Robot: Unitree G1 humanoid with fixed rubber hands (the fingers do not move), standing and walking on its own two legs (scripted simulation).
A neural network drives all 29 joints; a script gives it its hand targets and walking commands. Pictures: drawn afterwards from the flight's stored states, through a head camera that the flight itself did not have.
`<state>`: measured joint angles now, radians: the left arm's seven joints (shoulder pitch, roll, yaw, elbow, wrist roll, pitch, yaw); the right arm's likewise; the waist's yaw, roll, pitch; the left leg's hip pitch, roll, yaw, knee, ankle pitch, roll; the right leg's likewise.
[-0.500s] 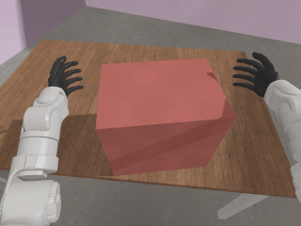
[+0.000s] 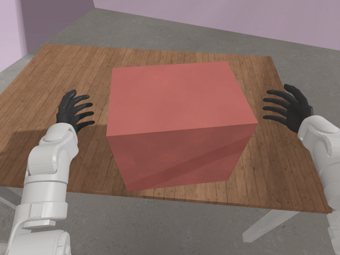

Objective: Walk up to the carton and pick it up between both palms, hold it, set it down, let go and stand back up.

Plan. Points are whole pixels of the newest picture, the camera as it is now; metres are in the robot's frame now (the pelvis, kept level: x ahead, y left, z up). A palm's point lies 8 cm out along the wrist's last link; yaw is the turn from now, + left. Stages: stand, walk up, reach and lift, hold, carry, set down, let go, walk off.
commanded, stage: set down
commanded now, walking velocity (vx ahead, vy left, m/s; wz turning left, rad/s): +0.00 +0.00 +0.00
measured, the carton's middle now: (175, 129) +0.46 +0.04 +0.01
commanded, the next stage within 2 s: none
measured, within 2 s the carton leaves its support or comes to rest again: neither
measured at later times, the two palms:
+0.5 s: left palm (66, 157) +0.31 +0.28 +0.06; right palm (296, 150) +0.37 -0.25 +0.07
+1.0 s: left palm (72, 169) +0.29 +0.27 +0.04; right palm (305, 184) +0.31 -0.27 +0.03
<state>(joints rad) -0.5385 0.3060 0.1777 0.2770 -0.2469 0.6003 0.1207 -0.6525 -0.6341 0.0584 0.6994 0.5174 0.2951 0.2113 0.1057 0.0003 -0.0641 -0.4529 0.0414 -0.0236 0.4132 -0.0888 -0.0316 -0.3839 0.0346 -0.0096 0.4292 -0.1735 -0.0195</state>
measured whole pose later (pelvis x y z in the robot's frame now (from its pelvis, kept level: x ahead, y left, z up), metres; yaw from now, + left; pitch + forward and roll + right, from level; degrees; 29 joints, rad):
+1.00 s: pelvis +0.04 +0.01 +0.01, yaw -4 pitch +6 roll +0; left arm 0.06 0.21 0.16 0.18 -0.16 0.06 0.09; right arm -0.01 -0.59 0.10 0.49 0.52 -0.20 0.23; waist 0.09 0.02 -0.05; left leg -0.33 0.05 0.04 0.40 -0.17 -0.02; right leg -0.27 0.05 0.08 0.39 -0.21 -0.01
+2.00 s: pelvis +0.04 +0.00 +0.00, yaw -3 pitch +0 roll +0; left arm 0.26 0.19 0.10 0.38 -0.08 -0.14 0.12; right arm 0.16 -0.38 0.11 0.68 0.38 -0.36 0.18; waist 0.10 -0.03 0.03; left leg -0.25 0.04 0.01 0.45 -0.21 -0.04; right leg -0.20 0.05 0.06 0.47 -0.27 -0.02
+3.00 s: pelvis +0.04 +0.02 +0.01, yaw -2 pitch -4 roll -1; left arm 0.25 0.19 0.04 0.45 -0.04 0.04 0.05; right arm 0.20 -0.19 0.01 0.72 0.08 -0.21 0.06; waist 0.04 -0.01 0.07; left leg -0.16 0.02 0.01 0.40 -0.18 0.00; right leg -0.08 0.02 0.04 0.36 -0.22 0.01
